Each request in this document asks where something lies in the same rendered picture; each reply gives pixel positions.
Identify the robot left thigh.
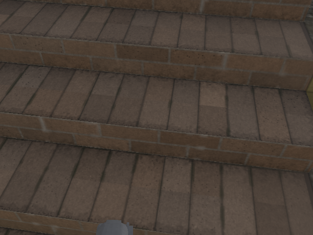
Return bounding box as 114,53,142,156
97,219,133,235

